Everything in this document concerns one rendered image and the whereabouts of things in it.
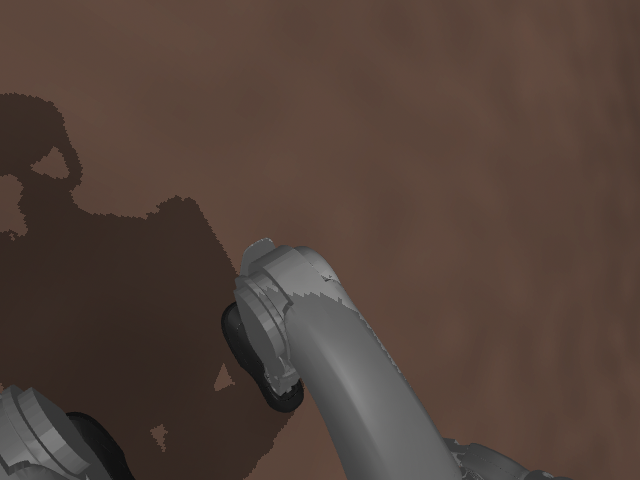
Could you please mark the left robot foot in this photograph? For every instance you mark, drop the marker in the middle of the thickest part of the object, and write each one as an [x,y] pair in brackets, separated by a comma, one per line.
[104,446]

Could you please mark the right robot hand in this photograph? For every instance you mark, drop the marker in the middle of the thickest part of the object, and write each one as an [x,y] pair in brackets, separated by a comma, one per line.
[479,462]

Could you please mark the right robot foot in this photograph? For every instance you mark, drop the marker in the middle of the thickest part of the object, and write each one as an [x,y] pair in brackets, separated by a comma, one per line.
[235,335]

